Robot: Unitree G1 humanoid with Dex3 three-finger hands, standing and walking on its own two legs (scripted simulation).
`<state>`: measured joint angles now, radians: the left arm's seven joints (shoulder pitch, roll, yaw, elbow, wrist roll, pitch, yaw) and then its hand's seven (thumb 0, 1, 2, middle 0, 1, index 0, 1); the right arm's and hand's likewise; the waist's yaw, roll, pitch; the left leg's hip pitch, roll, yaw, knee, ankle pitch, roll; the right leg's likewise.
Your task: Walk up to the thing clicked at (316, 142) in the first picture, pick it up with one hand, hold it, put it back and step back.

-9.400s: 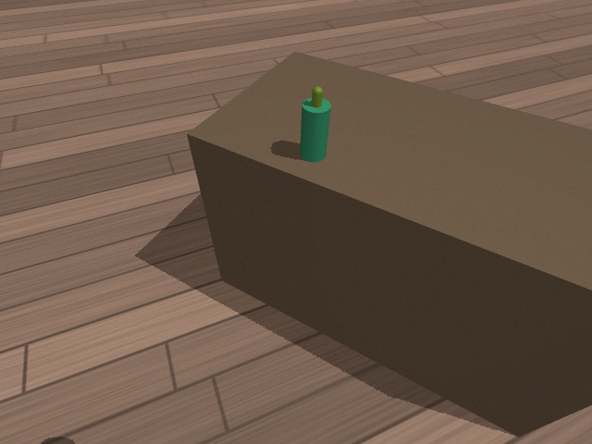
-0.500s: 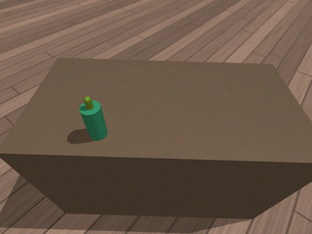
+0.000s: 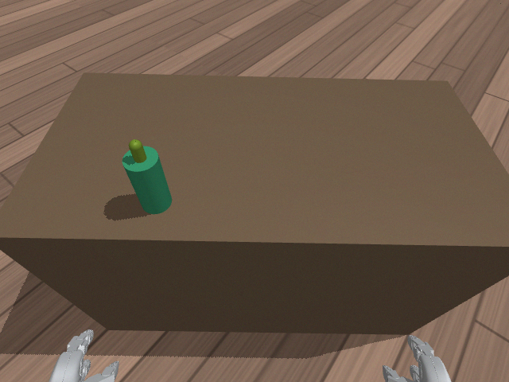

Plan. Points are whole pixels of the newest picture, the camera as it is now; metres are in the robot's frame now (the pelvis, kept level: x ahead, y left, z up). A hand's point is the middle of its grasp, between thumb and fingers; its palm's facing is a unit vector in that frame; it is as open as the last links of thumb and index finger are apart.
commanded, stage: rise first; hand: left
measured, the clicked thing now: (146, 175) +0.48 +0.21 +0.01
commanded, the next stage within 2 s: go down in 1.56 s
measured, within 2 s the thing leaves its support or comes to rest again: neither
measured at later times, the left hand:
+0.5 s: hand (88, 324) +0.22 +0.25 -0.03, palm faces +0.26 -0.91 -0.32, open 17.2 cm
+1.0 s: hand (61, 324) +0.20 +0.25 +0.04, palm faces +0.28 -0.89 -0.37, open 17.5 cm
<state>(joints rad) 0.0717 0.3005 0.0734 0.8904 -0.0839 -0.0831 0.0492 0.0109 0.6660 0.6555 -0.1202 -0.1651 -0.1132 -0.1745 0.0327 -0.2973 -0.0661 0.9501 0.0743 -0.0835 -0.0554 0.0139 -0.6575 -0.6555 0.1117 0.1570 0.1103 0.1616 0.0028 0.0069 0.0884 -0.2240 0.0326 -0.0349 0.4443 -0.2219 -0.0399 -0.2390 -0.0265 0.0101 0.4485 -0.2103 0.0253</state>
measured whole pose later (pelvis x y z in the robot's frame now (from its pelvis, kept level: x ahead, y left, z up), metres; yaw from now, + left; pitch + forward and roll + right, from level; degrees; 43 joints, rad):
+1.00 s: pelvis +0.02 +0.00 +0.00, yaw +1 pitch -3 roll +0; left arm 0.45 0.29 0.21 -0.01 -0.04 -0.16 0.03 -0.01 -0.55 0.02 -0.05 -0.04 -0.05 -0.05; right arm 0.24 -0.23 -0.14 0.63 0.01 -0.09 -0.05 -0.01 0.52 -0.03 0.06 0.05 0.05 0.05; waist 0.04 0.05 0.04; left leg -0.12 0.03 -0.04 0.43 -0.25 -0.03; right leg -0.13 -0.03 0.00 0.43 -0.24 0.03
